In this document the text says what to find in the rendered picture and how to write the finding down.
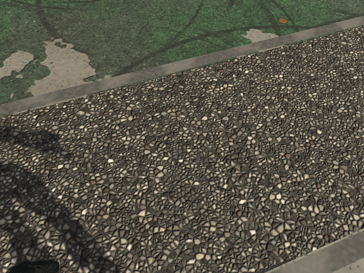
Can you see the robot left hand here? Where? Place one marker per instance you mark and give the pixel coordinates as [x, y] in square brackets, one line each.
[46, 266]

